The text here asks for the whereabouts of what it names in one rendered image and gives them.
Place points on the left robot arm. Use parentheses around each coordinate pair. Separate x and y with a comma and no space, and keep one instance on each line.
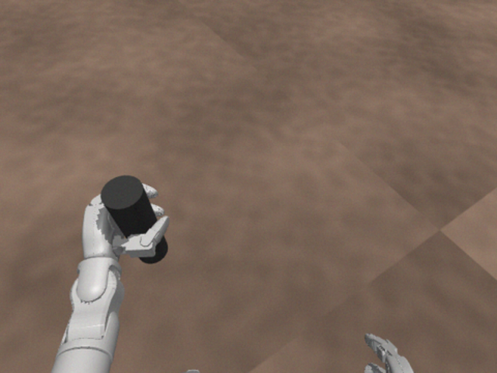
(89,341)

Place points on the right robot hand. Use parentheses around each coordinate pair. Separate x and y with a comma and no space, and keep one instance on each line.
(387,353)

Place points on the left robot hand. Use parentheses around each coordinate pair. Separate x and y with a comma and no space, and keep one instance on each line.
(101,236)

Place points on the can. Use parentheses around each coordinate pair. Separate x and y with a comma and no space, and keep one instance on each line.
(126,200)

